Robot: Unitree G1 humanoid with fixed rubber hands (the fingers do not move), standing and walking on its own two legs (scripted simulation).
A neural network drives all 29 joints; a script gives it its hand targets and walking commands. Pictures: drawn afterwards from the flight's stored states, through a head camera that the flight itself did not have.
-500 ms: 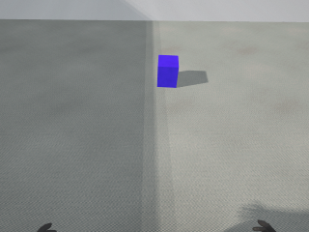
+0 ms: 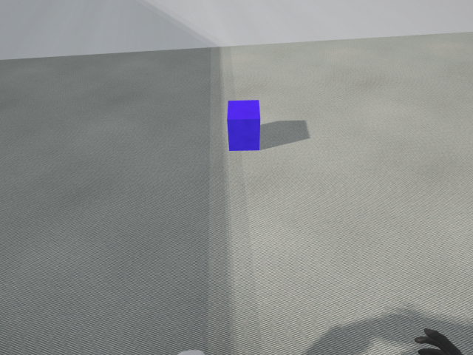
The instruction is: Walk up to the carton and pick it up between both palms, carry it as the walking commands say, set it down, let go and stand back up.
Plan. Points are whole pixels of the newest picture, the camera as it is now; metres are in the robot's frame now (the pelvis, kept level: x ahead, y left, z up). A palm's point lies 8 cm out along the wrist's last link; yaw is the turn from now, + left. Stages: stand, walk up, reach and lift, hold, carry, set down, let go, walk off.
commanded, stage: walk up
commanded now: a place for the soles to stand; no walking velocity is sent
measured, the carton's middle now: (243, 125) +1.56 -0.01 -0.65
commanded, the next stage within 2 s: none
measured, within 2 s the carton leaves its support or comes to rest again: neither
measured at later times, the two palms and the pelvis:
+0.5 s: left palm (77, 255) +0.34 +0.37 -0.08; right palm (401, 258) +0.31 -0.31 -0.05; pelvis +0.24 +0.04 +0.00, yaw -4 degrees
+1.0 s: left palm (105, 181) +0.54 +0.36 -0.07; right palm (361, 166) +0.59 -0.32 -0.08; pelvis +0.48 +0.01 +0.00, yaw -1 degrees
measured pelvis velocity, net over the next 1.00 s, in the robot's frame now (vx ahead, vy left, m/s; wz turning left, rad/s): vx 0.48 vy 0.01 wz -0.02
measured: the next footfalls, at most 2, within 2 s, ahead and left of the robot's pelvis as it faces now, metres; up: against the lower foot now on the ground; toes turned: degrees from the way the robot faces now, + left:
left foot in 0.26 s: +0.29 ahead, +0.15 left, +0.00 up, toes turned +5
right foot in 0.66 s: +0.48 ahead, -0.12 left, +0.00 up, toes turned -9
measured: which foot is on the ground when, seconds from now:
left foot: up 0.00-0.24, down 0.26-0.68, up 0.70-1.00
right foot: down 0.00-0.26, up 0.28-0.64, down 0.66-1.00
